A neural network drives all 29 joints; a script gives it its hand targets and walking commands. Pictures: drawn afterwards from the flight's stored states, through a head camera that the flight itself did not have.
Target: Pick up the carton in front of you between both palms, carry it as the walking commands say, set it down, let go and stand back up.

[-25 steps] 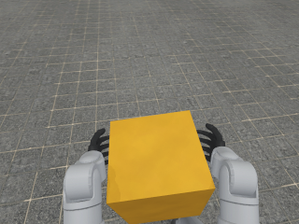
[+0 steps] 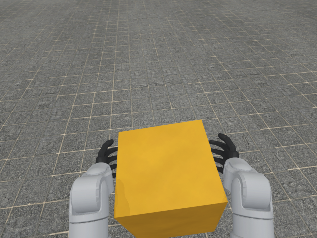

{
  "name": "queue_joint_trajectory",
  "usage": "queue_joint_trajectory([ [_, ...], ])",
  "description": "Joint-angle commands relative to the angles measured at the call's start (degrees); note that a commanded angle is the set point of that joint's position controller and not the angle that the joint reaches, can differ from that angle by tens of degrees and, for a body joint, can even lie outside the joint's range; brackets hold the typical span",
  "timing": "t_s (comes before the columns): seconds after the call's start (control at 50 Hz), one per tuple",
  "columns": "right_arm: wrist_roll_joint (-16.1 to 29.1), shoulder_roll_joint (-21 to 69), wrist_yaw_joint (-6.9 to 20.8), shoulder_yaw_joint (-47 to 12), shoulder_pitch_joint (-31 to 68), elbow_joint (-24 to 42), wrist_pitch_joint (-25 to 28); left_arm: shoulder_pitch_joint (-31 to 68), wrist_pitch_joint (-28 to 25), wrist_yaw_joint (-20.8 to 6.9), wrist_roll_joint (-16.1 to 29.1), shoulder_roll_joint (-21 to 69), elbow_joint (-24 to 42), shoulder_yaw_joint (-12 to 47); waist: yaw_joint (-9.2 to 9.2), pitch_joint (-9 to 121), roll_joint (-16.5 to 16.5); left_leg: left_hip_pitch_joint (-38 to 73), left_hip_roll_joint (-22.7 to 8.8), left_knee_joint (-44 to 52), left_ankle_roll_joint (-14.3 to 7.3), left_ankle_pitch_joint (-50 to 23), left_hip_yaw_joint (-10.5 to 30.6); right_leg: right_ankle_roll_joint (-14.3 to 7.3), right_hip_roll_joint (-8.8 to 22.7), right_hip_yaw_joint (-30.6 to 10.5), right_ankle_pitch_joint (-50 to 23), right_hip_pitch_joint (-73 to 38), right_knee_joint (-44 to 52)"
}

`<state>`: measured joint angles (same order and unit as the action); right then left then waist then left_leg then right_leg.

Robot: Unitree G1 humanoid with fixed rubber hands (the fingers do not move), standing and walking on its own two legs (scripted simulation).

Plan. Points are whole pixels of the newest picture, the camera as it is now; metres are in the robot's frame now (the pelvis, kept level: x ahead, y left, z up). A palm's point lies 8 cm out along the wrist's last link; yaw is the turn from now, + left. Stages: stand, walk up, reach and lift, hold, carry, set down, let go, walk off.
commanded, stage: carry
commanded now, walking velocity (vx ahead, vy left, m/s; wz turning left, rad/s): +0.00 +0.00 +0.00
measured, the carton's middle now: (168, 184) +0.28 -0.01 +0.00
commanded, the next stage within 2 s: hold in 1.78 s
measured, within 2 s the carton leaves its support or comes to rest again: neither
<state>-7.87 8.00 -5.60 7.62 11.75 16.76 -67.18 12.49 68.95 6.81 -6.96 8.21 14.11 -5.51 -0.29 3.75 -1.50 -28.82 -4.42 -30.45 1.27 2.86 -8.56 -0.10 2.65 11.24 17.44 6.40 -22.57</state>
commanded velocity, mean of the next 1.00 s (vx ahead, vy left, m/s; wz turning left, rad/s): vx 0.00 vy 0.00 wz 0.00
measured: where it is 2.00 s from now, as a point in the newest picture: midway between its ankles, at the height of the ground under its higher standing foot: outside the picture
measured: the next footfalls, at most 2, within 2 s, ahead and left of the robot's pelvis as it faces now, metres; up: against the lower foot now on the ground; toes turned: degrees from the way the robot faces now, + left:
left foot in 0.04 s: +0.19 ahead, +0.11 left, +0.00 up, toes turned -12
right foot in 0.22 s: +0.07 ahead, -0.10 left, +0.00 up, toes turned -6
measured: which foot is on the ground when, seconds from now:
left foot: up 0.00-0.02, down 0.04-1.00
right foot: down 0.00-0.04, up 0.06-0.20, down 0.22-1.00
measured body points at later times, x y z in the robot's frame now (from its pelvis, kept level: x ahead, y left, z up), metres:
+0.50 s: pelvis +0.11 +0.02 -0.01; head +0.08 +0.02 +0.44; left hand +0.40 +0.16 +0.07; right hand +0.39 -0.14 +0.08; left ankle +0.15 +0.10 -0.74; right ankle +0.03 -0.10 -0.74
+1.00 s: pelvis +0.09 +0.01 -0.01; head +0.05 +0.01 +0.44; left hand +0.38 +0.14 +0.04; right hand +0.37 -0.16 +0.05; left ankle +0.15 +0.10 -0.74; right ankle +0.03 -0.10 -0.74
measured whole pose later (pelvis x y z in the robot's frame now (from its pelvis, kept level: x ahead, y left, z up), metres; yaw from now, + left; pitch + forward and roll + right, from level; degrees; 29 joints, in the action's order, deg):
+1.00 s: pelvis +0.09 +0.01 -0.01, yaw -2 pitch +2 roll +0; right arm -12.5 8.0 -3.0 7.6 11.4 -1.2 -55.5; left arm 12.3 58.9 5.1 -12.3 8.1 -2.2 -6.5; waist 0.5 8.0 -0.8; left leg -21.0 -3.9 -30.2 -2.2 10.7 -11.2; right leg -0.2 2.2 7.6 20.5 11.2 -30.3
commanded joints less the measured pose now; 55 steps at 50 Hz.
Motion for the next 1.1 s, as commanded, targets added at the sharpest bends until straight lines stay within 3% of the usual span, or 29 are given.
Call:
queue_joint_trajectory([
  [0.0, 24.89, 50.76, 16.14, -39.82, 24.61, -0.46, -2.85, 25.68, 0.40, -16.09, 24.06, 53.62, 1.83, 37.24, -0.05, 13.30, 7.69, 18.33, 0.37, 9.84, -0.61, -11.39, -0.88, -1.21, 8.26, -0.31, -27.46, 0.94, -5.42],
  [0.02, 24.30, 50.05, 16.35, -39.36, 23.17, -2.39, -3.44, 26.27, 0.84, -15.91, 23.25, 51.34, 2.95, 37.60, -0.20, 14.81, 5.23, 24.71, -2.56, 9.72, -0.54, -21.13, 1.10, 0.33, 6.66, 0.25, -20.96, 5.36, -8.06],
  [0.04, 24.19, 50.34, 16.44, -39.06, 24.52, -4.15, -3.56, 27.83, 1.16, -15.59, 23.14, 51.05, 4.37, 37.81, -0.47, 18.29, -3.64, 33.99, -12.11, 5.34, -4.39, -42.10, 9.46, 2.37, 4.03, -1.75, -4.93, 12.02, -14.66],
  [0.06, 24.98, 50.83, 16.38, -38.73, 23.73, -3.88, -3.30, 30.20, 1.58, -15.23, 23.82, 51.52, 5.57, 39.55, 0.61, 22.70, -12.68, 39.87, -17.55, 4.63, -9.79, -50.74, 17.24, 3.46, 1.41, -4.24, 10.85, 15.92, -20.83],
  [0.12, 24.31, 52.60, 16.16, -37.76, 25.68, -1.63, -2.82, 33.20, 2.16, -15.59, 26.69, 55.81, 3.73, 39.95, 0.84, 23.34, -7.32, 35.75, -15.15, 8.85, -8.76, -34.14, 13.56, 2.33, 1.84, -6.23, 14.35, 14.39, -13.41],
  [0.16, 24.54, 55.79, 16.37, -37.11, 25.80, -2.65, -2.53, 36.43, 0.85, -15.41, 26.76, 56.03, 9.24, 41.62, 0.58, 24.33, -8.02, 34.69, -11.64, 9.09, -6.32, -25.81, 10.43, 1.67, 1.62, -6.90, 8.58, 10.26, -6.28],
  [0.2, 24.62, 56.73, 16.18, -38.28, 26.93, -2.63, -2.51, 35.60, 1.03, -15.67, 26.83, 56.44, 7.02, 40.32, 0.39, 24.24, -2.96, 27.01, -11.12, 10.95, -4.61, -9.65, 8.06, 1.07, 2.71, -5.85, -2.33, 2.62, 0.19],
  [0.22, 23.86, 54.35, 16.05, -39.29, 26.30, -1.42, -2.40, 33.98, 1.28, -15.66, 25.70, 56.34, 6.08, 40.31, 0.32, 22.11, -2.38, 25.17, -9.72, 10.30, -4.38, -9.45, 6.17, 1.60, 3.90, -5.93, -3.95, 1.87, 0.42],
  [0.24, 23.94, 54.69, 16.30, -38.28, 27.92, 0.21, -2.48, 33.64, 1.09, -15.55, 24.84, 54.91, 5.96, 40.59, 0.81, 20.68, -1.46, 23.97, -7.89, 7.71, -4.02, -16.11, 4.38, 1.76, 5.59, -6.54, -11.39, 2.01, -3.25],
  [0.26, 23.85, 53.66, 16.37, -38.48, 27.02, -3.40, -3.08, 32.19, 1.52, -15.49, 24.34, 54.10, 2.88, 38.55, 0.65, 20.53, 0.42, 22.98, -6.83, 5.89, -4.26, -16.40, 4.70, 1.21, 6.38, -7.92, -14.45, 2.31, -4.10],
  [0.28, 24.47, 53.40, 16.33, -39.24, 26.76, -4.82, -3.20, 32.12, 1.34, -15.57, 24.71, 54.49, 2.22, 38.99, 0.23, 19.40, -0.81, 24.65, -6.41, 4.17, -3.88, -18.48, 4.29, 1.17, 6.49, -7.61, -17.15, 3.74, -4.64],
  [0.3, 23.38, 53.42, 16.21, -39.14, 25.90, -3.75, -3.17, 30.28, 1.70, -15.65, 23.66, 54.35, 2.10, 38.49, 0.26, 19.35, 2.38, 24.45, -6.89, 3.86, -3.68, -22.52, 4.89, 1.36, 6.57, -7.20, -18.11, 3.67, -5.27],
  [0.32, 24.22, 53.80, 16.29, -38.30, 26.18, -4.43, -3.13, 32.18, 1.56, -15.39, 24.94, 54.81, 3.35, 39.02, 0.45, 20.67, -0.38, 24.33, -6.49, 2.64, -3.66, -21.83, 5.09, 1.36, 6.05, -6.78, -15.99, 3.51, -5.44],
  [0.4, 24.33, 55.09, 16.29, -40.18, 27.42, -4.58, -3.28, 30.70, 1.35, -16.21, 23.69, 54.39, 2.53, 37.05, 0.38, 20.41, 2.82, 23.88, -6.66, 0.37, -4.25, -22.78, 4.52, 0.53, 6.64, -7.01, -21.51, 4.92, -6.34],
  [0.42, 24.45, 54.82, 16.22, -39.90, 27.64, -3.56, -2.89, 32.36, 1.46, -16.31, 25.43, 55.18, 2.73, 38.64, 0.24, 20.79, 0.12, 23.19, -6.06, 0.35, -4.71, -23.57, 5.04, 0.44, 6.77, -7.27, -21.46, 3.69, -6.75],
  [0.46, 24.05, 55.61, 16.10, -39.87, 27.93, -4.46, -3.02, 33.03, 1.31, -15.90, 24.37, 53.66, 3.38, 37.65, 0.75, 19.92, 3.38, 22.09, -6.29, -1.11, -4.17, -24.19, 4.40, 1.17, 6.32, -6.75, -23.11, 3.88, -6.60],
  [0.48, 24.87, 54.26, 16.01, -40.26, 27.51, -4.02, -2.86, 30.75, 1.49, -15.90, 24.87, 55.14, 1.49, 38.64, 0.46, 21.05, 1.23, 22.18, -5.75, -2.21, -4.55, -23.11, 4.62, 1.38, 6.01, -7.21, -23.60, 3.15, -6.87],
  [0.5, 25.95, 55.65, 15.88, -40.84, 29.01, -2.54, -2.97, 30.31, 1.09, -16.00, 24.84, 55.49, 1.29, 36.97, 0.34, 20.23, 3.17, 22.13, -5.30, -1.62, -3.75, -20.19, 3.49, 0.86, 6.28, -7.22, -25.49, 4.32, -6.33],
  [0.56, 24.68, 54.63, 16.08, -39.80, 27.26, -4.63, -2.88, 31.05, 1.01, -15.88, 24.15, 54.70, 0.37, 38.18, 0.27, 17.32, 1.56, 18.77, -5.53, -0.34, -3.90, -14.74, 4.71, 0.08, 6.88, -7.80, -22.37, 3.71, -6.06],
  [0.6, 23.99, 54.67, 16.10, -40.19, 27.63, -7.10, -2.47, 29.56, 0.09, -16.46, 23.79, 55.39, -2.22, 37.16, 0.46, 17.15, 4.15, 20.07, -5.82, 0.20, -3.20, -12.91, 3.78, 0.57, 6.43, -7.75, -19.95, 6.29, -6.24],
  [0.66, 22.76, 55.01, 16.65, -39.34, 27.29, -8.94, -0.15, 33.21, -1.59, -17.14, 23.94, 54.92, -1.02, 38.90, 0.42, 15.81, 0.02, 18.97, -5.35, 1.23, -3.29, -8.28, 4.14, -0.68, 6.68, -9.49, -16.36, 5.75, -4.12],
  [0.7, 22.43, 55.40, 17.20, -39.59, 27.07, -9.82, 1.40, 32.80, -3.33, -17.03, 23.43, 55.68, -2.82, 38.59, 0.67, 16.33, 4.05, 19.75, -5.32, 1.53, -3.29, -7.78, 4.75, -0.88, 7.03, -9.25, -16.75, 5.82, -4.63],
  [0.76, 20.42, 54.21, 16.92, -37.86, 26.12, -10.55, 4.15, 31.33, -5.95, -17.52, 22.30, 54.99, -4.42, 38.37, 0.84, 17.20, -0.22, 18.93, -5.24, 1.85, -3.41, -4.33, 3.81, -0.56, 7.14, -9.25, -13.77, 5.35, -2.72],
  [0.78, 20.37, 54.70, 17.25, -38.47, 26.38, -11.48, 4.82, 32.18, -6.68, -17.26, 21.64, 55.17, -4.40, 37.46, 0.44, 14.99, 3.54, 17.65, -5.38, 2.12, -3.47, -5.06, 4.73, -0.62, 6.22, -9.08, -12.50, 5.84, -3.19],
  [0.84, 19.36, 53.30, 17.29, -38.04, 26.20, -12.56, 7.07, 30.49, -9.29, -17.05, 19.40, 54.28, -6.36, 36.43, 0.70, 17.42, 2.09, 19.83, -5.48, 2.96, -3.36, -4.55, 4.37, -1.24, 6.26, -9.42, -10.35, 6.90, -3.66],
  [0.86, 19.42, 54.07, 17.54, -37.02, 24.78, -14.41, 7.81, 29.74, -9.77, -17.15, 19.09, 53.99, -5.44, 36.28, 0.50, 16.22, -1.91, 17.57, -5.17, 2.74, -3.01, -3.68, 4.85, -1.08, 5.77, -8.82, -9.50, 5.42, -2.73],
  [0.94, 16.22, 52.79, 17.94, -34.85, 25.90, -16.84, 11.74, 28.77, -13.43, -17.45, 15.88, 53.58, -10.22, 33.03, 0.63, 15.42, 3.14, 17.06, -6.25, 3.62, -3.08, 0.34, 5.31, -1.38, 5.93, -8.98, -8.20, 6.74, -1.55],
  [1.04, 11.72, 53.24, 18.35, -30.17, 25.40, -23.30, 17.59, 30.08, -19.70, -18.07, 11.58, 52.92, -15.44, 28.45, 0.49, 15.09, 0.19, 16.82, -5.43, 4.85, -3.14, 2.28, 5.20, -1.73, 5.91, -9.91, -5.47, 7.20, -1.27],
  [1.08, 9.11, 53.02, 18.38, -27.78, 28.44, -25.18, 20.57, 31.39, -22.11, -18.38, 9.63, 53.06, -19.01, 25.71, 0.46, 11.87, 2.13, 15.95, -6.06, 5.34, -3.12, 3.00, 5.60, -1.52, 6.08, -9.56, -3.41, 9.23, -0.05],
])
